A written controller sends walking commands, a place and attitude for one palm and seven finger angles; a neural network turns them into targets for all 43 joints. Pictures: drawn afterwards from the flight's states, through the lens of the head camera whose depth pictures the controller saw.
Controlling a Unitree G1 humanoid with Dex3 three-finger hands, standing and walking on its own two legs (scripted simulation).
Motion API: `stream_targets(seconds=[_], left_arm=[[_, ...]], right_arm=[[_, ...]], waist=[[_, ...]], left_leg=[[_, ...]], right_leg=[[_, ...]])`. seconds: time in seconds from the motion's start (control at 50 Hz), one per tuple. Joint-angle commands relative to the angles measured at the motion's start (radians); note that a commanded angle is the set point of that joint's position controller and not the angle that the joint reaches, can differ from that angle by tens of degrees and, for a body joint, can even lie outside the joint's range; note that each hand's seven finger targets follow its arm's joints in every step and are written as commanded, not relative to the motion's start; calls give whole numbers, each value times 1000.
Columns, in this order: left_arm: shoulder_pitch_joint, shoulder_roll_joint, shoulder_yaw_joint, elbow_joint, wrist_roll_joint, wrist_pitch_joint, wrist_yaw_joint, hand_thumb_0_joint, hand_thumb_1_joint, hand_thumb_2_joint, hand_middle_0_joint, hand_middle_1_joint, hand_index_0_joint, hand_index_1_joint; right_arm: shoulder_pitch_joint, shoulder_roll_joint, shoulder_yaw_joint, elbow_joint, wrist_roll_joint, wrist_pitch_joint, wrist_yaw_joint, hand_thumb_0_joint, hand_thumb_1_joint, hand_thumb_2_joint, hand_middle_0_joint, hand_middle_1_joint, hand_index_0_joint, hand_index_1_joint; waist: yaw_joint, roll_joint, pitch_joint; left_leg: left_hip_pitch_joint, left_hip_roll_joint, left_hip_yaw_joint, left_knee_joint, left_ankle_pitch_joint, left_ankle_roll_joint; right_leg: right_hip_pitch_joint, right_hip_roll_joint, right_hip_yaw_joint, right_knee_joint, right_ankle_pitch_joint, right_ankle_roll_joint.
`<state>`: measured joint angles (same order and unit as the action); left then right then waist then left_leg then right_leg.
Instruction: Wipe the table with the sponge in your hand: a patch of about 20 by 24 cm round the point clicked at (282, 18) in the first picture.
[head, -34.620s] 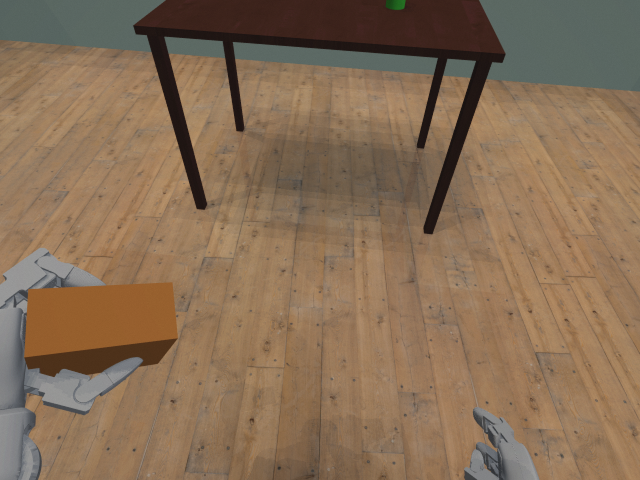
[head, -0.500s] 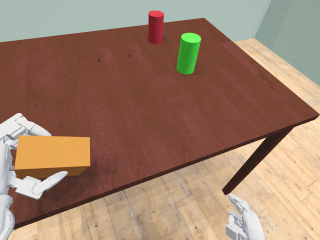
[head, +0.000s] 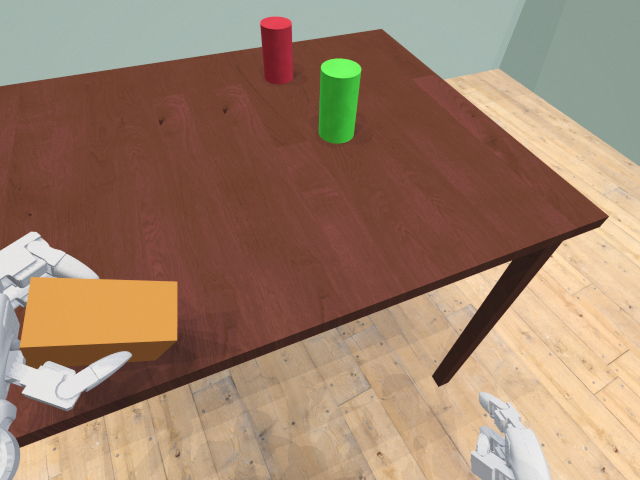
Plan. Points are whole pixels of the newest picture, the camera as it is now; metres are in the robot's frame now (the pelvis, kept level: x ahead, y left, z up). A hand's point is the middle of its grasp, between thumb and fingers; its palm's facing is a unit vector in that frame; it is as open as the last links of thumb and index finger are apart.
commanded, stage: shuffle to correct the standing spot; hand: left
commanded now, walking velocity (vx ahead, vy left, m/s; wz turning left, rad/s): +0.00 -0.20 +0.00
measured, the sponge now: (123, 324) +0.23 +0.21 +0.14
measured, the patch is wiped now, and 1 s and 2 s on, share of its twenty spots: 0.00 0.00 0.00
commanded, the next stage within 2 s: none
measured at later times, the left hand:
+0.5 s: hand (72, 327) +0.22 +0.24 +0.16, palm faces +0.32 -0.85 -0.43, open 9.8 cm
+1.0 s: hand (66, 323) +0.22 +0.24 +0.16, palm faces +0.33 -0.85 -0.42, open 9.8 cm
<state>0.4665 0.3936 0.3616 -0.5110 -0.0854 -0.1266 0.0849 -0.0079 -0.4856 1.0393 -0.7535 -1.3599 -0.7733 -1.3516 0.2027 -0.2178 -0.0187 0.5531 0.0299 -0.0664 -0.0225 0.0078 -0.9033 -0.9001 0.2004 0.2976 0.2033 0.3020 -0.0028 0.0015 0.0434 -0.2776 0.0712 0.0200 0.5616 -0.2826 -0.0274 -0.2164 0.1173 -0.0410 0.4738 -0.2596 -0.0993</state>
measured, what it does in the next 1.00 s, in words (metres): stands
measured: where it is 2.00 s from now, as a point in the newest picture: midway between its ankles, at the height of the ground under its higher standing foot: outside the picture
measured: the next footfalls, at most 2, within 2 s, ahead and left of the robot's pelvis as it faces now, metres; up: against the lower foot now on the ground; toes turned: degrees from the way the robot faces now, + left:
none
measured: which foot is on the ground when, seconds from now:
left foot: down 0.00-1.00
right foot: down 0.00-1.00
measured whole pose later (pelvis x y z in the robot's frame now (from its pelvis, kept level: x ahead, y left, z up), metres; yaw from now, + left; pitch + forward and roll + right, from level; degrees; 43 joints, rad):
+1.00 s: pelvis +0.00 +0.00 +0.00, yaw +1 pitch +0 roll -1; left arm 0.48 0.41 0.37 -0.54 -0.08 -0.11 0.09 -0.01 -0.49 1.04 -0.75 -1.36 -0.77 -1.35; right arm 0.20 -0.19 -0.01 0.55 0.03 -0.06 -0.02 0.01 -0.90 -0.90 0.20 0.30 0.20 0.30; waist 0.00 0.00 0.06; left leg -0.28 0.07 0.01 0.57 -0.28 -0.03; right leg -0.22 0.12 -0.05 0.47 -0.26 -0.10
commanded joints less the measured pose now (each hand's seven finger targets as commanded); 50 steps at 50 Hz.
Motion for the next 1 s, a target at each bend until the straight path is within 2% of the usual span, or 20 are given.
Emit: stream_targets(seconds=[0.0, 0.06, 0.08, 0.16, 0.18, 0.2, 0.28, 0.34, 0.38, 0.44, 0.48, 0.5, 0.54, 0.56, 0.58, 0.68, 0.74, 0.92, 0.96, 0.98], left_arm=[[-72, 183, 136, -225, -17, -70, 25, 0, 100, 1300, -1200, -1600, -1200, -1600], [-59, 195, 150, -225, -18, -69, 28, 0, 100, 1300, -1200, -1600, -1200, -1600], [-55, 171, 131, -226, -17, -71, 26, 0, 100, 1300, -1200, -1600, -1200, -1600], [-46, 204, 158, -243, -11, -72, 25, 0, 100, 1300, -1200, -1600, -1200, -1600], [-42, 167, 127, -241, -12, -72, 20, 0, 100, 1300, -1200, -1600, -1200, -1600], [-53, 193, 147, -244, -9, -71, 20, 0, 100, 1300, -1200, -1600, -1200, -1600], [-31, 174, 136, -227, -12, -66, 18, 0, 100, 1300, -1200, -1600, -1200, -1600], [-36, 194, 153, -244, -13, -66, 19, 0, 100, 1300, -1200, -1600, -1200, -1600], [-32, 172, 132, -236, -17, -64, 21, 0, 100, 1300, -1200, -1600, -1200, -1600], [-48, 193, 151, -239, -14, -64, 24, 0, 100, 1300, -1200, -1600, -1200, -1600], [-43, 171, 129, -246, -16, -64, 24, 0, 100, 1300, -1200, -1600, -1200, -1600], [-57, 194, 149, -248, -14, -63, 26, 0, 100, 1300, -1200, -1600, -1200, -1600], [-70, 183, 138, -246, -13, -65, 24, 0, 100, 1300, -1200, -1600, -1200, -1600], [-64, 188, 138, -258, -14, -64, 26, 0, 100, 1300, -1200, -1600, -1200, -1600], [-55, 179, 132, -246, -11, -66, 27, 0, 100, 1300, -1200, -1600, -1200, -1600], [-52, 173, 125, -243, -6, -64, 25, 0, 100, 1300, -1200, -1600, -1200, -1600], [-53, 182, 136, -245, -8, -62, 24, 0, 100, 1300, -1200, -1600, -1200, -1600], [-60, 176, 128, -262, -13, -61, 28, 0, 100, 1300, -1200, -1600, -1200, -1600], [-38, 195, 146, -255, -14, -58, 31, 0, 100, 1300, -1200, -1600, -1200, -1600], [-40, 172, 129, -253, -14, -60, 30, 0, 100, 1300, -1200, -1600, -1200, -1600]], right_arm=[[-87, -104, -43, -160, 0, -47, -14, 0, -900, -900, 200, 300, 200, 300], [-91, -103, -43, -154, 4, -47, -15, 0, -900, -900, 200, 300, 200, 300], [-84, -102, -39, -154, -1, -44, -13, 0, -900, -900, 200, 300, 200, 300], [-95, -106, -42, -160, -1, -47, -13, 0, -900, -900, 200, 300, 200, 300], [-84, -106, -40, -161, -3, -44, -12, 0, -900, -900, 200, 300, 200, 300], [-85, -109, -46, -166, -3, -44, -13, 0, -900, -900, 200, 300, 200, 300], [-72, -107, -41, -159, -4, -42, -8, 0, -900, -900, 200, 300, 200, 300], [-72, -105, -50, -166, -2, -41, -8, 0, -900, -900, 200, 300, 200, 300], [-70, -104, -41, -157, -3, -40, -7, 0, -900, -900, 200, 300, 200, 300], [-74, -103, -45, -161, -3, -40, -10, 0, -900, -900, 200, 300, 200, 300], [-79, -101, -38, -156, -3, -40, -11, 0, -900, -900, 200, 300, 200, 300], [-80, -104, -43, -159, -4, -40, -13, 0, -900, -900, 200, 300, 200, 300], [-79, -105, -45, -161, -2, -41, -12, 0, -900, -900, 200, 300, 200, 300], [-91, -104, -40, -160, 1, -44, -12, 0, -900, -900, 200, 300, 200, 300], [-85, -102, -36, -156, -4, -42, -12, 0, -900, -900, 200, 300, 200, 300], [-81, -104, -35, -160, -4, -41, -10, 0, -900, -900, 200, 300, 200, 300], [-71, -106, -47, -166, 0, -41, -8, 0, -900, -900, 200, 300, 200, 300], [-75, -103, -42, -159, -1, -40, -8, 0, -900, -900, 200, 300, 200, 300], [-85, -100, -40, -159, 2, -41, -10, 0, -900, -900, 200, 300, 200, 300], [-77, -101, -36, -154, -2, -38, -9, 0, -900, -900, 200, 300, 200, 300]], waist=[[2, 18, -131], [3, 14, -133], [0, 24, -138], [8, 75, -145], [5, 75, -153], [9, 71, -147], [3, 53, -164], [5, 37, -171], [-2, 37, -157], [2, 25, -142], [-2, 44, -143], [2, 47, -134], [2, 55, -133], [1, 88, -127], [1, 89, -131], [3, 99, -134], [4, 57, -151], [-3, 64, -144], [-3, 79, -140], [-3, 81, -148]], left_leg=[[85, 42, -39, -7, 109, 62], [95, 44, -38, -7, 113, 63], [98, 48, -37, -12, 129, 70], [103, 88, -72, -55, 196, 78], [98, 93, -74, -57, 207, 83], [89, 101, -76, -54, 213, 83], [86, 85, -61, -34, 200, 75], [92, 75, -49, -5, 186, 69], [85, 69, -52, -15, 157, 69], [70, 70, -58, -18, 120, 70], [84, 70, -64, -33, 103, 75], [72, 80, -74, -44, 109, 76], [71, 81, -77, -47, 116, 73], [82, 86, -87, -63, 119, 74], [70, 99, -94, -79, 117, 82], [56, 109, -102, -91, 117, 84], [71, 96, -91, -61, 133, 75], [74, 86, -88, -45, 129, 72], [84, 91, -98, -54, 159, 72], [70, 95, -101, -61, 161, 75]], right_leg=[[-22, -214, 173, -116, 241, 67], [-21, -215, 175, -117, 243, 75], [-16, -208, 158, -111, 252, 79], [7, -179, 126, -74, 274, 100], [19, -170, 112, -68, 274, 105], [24, -170, 116, -72, 278, 114], [38, -179, 116, -78, 290, 94], [34, -199, 146, -86, 316, 91], [18, -197, 138, -89, 286, 80], [13, -203, 151, -99, 252, 82], [-5, -198, 145, -98, 228, 76], [4, -194, 143, -96, 229, 83], [10, -192, 143, -95, 231, 83], [0, -186, 138, -88, 225, 78], [12, -174, 113, -84, 209, 87], [37, -163, 100, -89, 198, 90], [42, -179, 122, -95, 229, 74], [16, -191, 134, -92, 234, 54], [13, -186, 134, -85, 244, 57], [30, -180, 115, -80, 235, 59]])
